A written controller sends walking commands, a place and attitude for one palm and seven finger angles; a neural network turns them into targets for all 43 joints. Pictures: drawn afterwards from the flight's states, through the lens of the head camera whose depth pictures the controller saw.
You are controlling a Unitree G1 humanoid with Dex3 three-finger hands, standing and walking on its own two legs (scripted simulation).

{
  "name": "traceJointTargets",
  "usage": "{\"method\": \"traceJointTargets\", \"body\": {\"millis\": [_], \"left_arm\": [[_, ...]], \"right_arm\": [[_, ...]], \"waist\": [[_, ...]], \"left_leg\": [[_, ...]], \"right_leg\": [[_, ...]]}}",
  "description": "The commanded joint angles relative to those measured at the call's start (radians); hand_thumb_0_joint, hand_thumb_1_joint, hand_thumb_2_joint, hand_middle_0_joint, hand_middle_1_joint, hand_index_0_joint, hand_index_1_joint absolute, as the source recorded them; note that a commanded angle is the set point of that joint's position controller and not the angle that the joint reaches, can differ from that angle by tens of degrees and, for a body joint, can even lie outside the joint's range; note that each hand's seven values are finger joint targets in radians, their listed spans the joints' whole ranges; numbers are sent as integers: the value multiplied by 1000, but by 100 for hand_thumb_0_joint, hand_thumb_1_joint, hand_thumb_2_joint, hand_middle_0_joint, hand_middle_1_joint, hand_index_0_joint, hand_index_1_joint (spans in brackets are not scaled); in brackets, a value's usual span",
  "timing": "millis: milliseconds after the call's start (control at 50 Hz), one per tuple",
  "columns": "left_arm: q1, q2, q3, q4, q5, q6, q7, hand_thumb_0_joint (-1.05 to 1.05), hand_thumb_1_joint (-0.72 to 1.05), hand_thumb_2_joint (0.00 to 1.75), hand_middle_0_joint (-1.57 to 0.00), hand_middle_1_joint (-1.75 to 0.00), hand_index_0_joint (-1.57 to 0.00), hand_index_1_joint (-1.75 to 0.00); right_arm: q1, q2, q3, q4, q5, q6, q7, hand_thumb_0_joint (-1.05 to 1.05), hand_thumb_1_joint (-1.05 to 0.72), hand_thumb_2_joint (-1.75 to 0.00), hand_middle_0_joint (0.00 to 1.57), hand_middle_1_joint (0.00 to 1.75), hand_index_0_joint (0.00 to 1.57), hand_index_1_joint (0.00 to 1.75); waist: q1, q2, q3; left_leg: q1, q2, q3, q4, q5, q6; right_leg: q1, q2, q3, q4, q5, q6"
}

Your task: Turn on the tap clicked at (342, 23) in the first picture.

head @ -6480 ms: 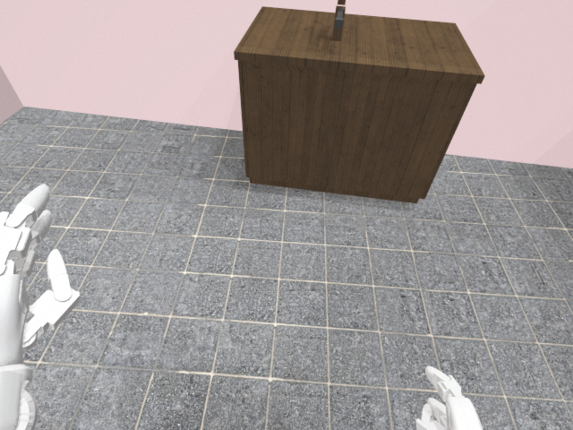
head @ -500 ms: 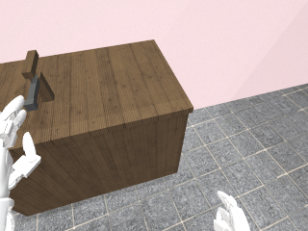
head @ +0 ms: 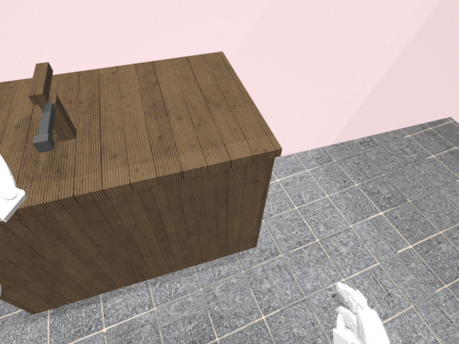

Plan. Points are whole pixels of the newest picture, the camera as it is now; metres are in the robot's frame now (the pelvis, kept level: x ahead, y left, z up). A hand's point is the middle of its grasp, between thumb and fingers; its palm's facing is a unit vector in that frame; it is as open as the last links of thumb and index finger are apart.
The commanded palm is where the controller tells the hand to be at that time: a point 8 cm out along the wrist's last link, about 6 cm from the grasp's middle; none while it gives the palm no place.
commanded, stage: come to a stop and stand still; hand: left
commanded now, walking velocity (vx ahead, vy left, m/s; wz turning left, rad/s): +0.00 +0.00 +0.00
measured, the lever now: (44, 143) +0.46 +0.43 +0.06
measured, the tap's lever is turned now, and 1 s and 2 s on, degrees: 0 0 0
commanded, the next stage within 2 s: look again from close up in 0.76 s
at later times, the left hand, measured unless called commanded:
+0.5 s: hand (40, 197) +0.26 +0.29 +0.16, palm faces +0.37 -0.84 -0.40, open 7.4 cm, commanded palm +0.20 +0.32 +0.18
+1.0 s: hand (25, 205) +0.25 +0.29 +0.16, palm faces +0.41 -0.84 -0.36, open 7.4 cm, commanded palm +0.18 +0.33 +0.18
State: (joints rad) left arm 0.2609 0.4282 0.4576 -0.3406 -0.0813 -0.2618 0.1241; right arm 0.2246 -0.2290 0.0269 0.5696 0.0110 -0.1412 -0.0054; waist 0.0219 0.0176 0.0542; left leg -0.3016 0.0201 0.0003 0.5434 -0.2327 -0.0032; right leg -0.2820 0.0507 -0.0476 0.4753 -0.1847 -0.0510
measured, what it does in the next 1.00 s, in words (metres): shifts its weight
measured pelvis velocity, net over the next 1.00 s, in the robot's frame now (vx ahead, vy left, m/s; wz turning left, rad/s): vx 0.03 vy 0.04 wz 0.01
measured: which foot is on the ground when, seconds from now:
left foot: down 0.00-1.00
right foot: down 0.00-1.00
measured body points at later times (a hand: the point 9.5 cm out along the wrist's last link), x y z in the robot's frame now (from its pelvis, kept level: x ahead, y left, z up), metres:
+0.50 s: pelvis +0.04 +0.04 +0.01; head +0.08 +0.05 +0.46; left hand +0.24 +0.33 +0.18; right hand +0.23 -0.19 -0.07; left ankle +0.04 +0.12 -0.73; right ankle +0.05 -0.09 -0.73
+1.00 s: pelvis +0.03 +0.04 +0.01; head +0.06 +0.05 +0.46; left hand +0.22 +0.34 +0.18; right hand +0.21 -0.17 -0.07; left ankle +0.04 +0.12 -0.73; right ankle +0.05 -0.09 -0.73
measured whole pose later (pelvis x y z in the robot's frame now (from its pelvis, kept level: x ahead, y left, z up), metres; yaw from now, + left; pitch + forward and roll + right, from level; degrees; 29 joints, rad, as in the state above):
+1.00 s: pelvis +0.03 +0.04 +0.01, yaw +1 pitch +0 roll -1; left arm 0.43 0.34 0.34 -0.47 -0.06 -0.16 0.13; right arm 0.19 -0.20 0.03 0.57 -0.01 -0.07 -0.05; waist 0.02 0.00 0.05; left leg -0.21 -0.05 0.01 0.41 -0.20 0.06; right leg -0.19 -0.01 -0.03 0.35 -0.16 0.02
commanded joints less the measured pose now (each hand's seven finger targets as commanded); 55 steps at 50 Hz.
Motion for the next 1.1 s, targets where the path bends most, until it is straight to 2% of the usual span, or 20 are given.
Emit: {"method": "traceJointTargets", "body": {"millis": [0,20,80,100,140,260,380,400,440,500,600,620,700,720,880,900,920,980,1000,1080], "left_arm": [[61,135,15,-281,10,-31,-10,0,90,90,-20,-30,-20,-30],[71,114,11,-267,16,-30,-8,0,90,90,-20,-30,-20,-30],[29,143,63,-296,36,-36,4,0,90,90,-20,-30,-20,-30],[-22,203,102,-351,43,-43,9,0,90,90,-20,-30,-20,-30],[6,153,71,-334,45,-44,8,0,90,90,-20,-30,-20,-30],[109,89,25,-361,37,-30,5,0,90,90,-20,-30,-20,-30],[146,75,19,-310,35,-6,3,0,90,90,-20,-30,-20,-30],[140,98,38,-312,35,-2,5,0,90,90,-20,-30,-20,-30],[122,79,16,-333,32,1,2,0,90,90,-20,-30,-20,-30],[100,111,39,-369,32,6,6,0,90,90,-20,-30,-20,-30],[121,107,33,-395,29,17,9,0,90,90,-20,-30,-20,-30],[129,77,7,-389,26,20,7,0,90,90,-20,-30,-20,-30],[135,92,19,-363,24,32,10,0,90,90,-20,-30,-20,-30],[133,69,0,-358,23,33,9,0,90,90,-20,-30,-20,-30],[101,68,-15,-352,23,37,16,0,90,90,-20,-30,-20,-30],[97,94,7,-357,24,37,20,0,90,90,-20,-30,-20,-30],[107,69,-14,-343,24,38,19,0,90,90,-20,-30,-20,-30],[106,67,-16,-342,25,36,21,0,90,90,-20,-30,-20,-30],[101,92,5,-351,27,34,24,0,90,90,-20,-30,-20,-30],[110,69,-16,-322,27,31,23,0,90,90,-20,-30,-20,-30]], "right_arm": [[-85,-121,-46,-133,-1,-64,-4,0,-90,-90,20,30,20,30],[-93,-112,-43,-134,-3,-66,-13,0,-90,-90,20,30,20,30],[-100,-113,-42,-134,-13,-66,-31,0,-90,-90,20,30,20,30],[-109,-117,-40,-137,-18,-66,-36,0,-90,-90,20,30,20,30],[-110,-104,-39,-140,-19,-72,-38,0,-90,-90,20,30,20,30],[-102,-113,-52,-124,-26,-84,-24,0,-90,-90,20,30,20,30],[-105,-113,-56,-122,-23,-50,-27,0,-90,-90,20,30,20,30],[-110,-115,-56,-126,-23,-43,-30,0,-90,-90,20,30,20,30],[-116,-107,-52,-137,-21,-33,-32,0,-90,-90,20,30,20,30],[-122,-108,-52,-144,-23,-21,-37,0,-90,-90,20,30,20,30],[-124,-106,-51,-158,-23,-6,-37,0,-90,-90,20,30,20,30],[-124,-99,-48,-161,-22,-3,-36,0,-90,-90,20,30,20,30],[-125,-106,-49,-160,-22,7,-39,0,-90,-90,20,30,20,30],[-125,-100,-48,-159,-21,10,-39,0,-90,-90,20,30,20,30],[-136,-104,-47,-159,-20,11,-49,0,-90,-90,20,30,20,30],[-140,-107,-48,-159,-21,11,-52,0,-90,-90,20,30,20,30],[-140,-98,-44,-160,-20,11,-52,0,-90,-90,20,30,20,30],[-136,-104,-47,-157,-19,7,-53,0,-90,-90,20,30,20,30],[-141,-106,-49,-157,-21,7,-55,0,-90,-90,20,30,20,30],[-132,-103,-50,-153,-19,4,-56,0,-90,-90,20,30,20,30]], "waist": [[6,-32,-60],[3,-23,-61],[0,49,-83],[2,108,-102],[2,123,-128],[0,49,-207],[-3,10,-198],[-1,31,-198],[-3,38,-203],[-1,62,-224],[0,80,-250],[-3,79,-244],[1,76,-223],[-2,60,-223],[1,57,-184],[3,72,-181],[3,62,-173],[1,47,-167],[2,72,-171],[-1,49,-148]], "left_leg": [[76,-1,-18,-133,-105,0],[57,16,-36,-169,-141,8],[-15,37,-78,-246,-205,20],[-33,40,-89,-269,-203,19],[-25,42,-77,-254,-166,26],[92,19,-40,-170,151,7],[107,29,-39,-170,274,-4],[118,28,-41,-173,297,-6],[128,28,-37,-167,339,-7],[145,25,-37,-162,384,-12],[175,25,-36,-149,485,-28],[174,27,-33,-146,485,-29],[149,30,-42,-170,432,-41],[143,31,-42,-171,412,-41],[76,20,-54,-231,173,-29],[71,19,-59,-240,170,-32],[67,20,-58,-242,146,-28],[54,13,-59,-250,86,-19],[53,10,-56,-254,80,-20],[43,6,-56,-262,32,-13]], "right_leg": [[-53,-118,148,-217,-315,17],[-35,-101,123,-201,-310,31],[71,-71,92,-148,-213,41],[111,-65,79,-122,-168,41],[155,-74,72,-112,-86,39],[187,-86,59,-114,146,37],[182,-78,42,-104,225,45],[177,-78,42,-100,231,45],[181,-76,36,-94,256,46],[193,-73,31,-90,277,45],[205,-69,19,-80,314,44],[201,-69,17,-84,308,44],[196,-67,17,-91,265,45],[198,-67,18,-95,257,44],[207,-67,29,-126,145,46],[209,-66,28,-125,139,46],[208,-68,29,-132,127,46],[210,-67,34,-146,99,46],[214,-68,34,-147,95,46],[201,-64,38,-167,69,48]]}}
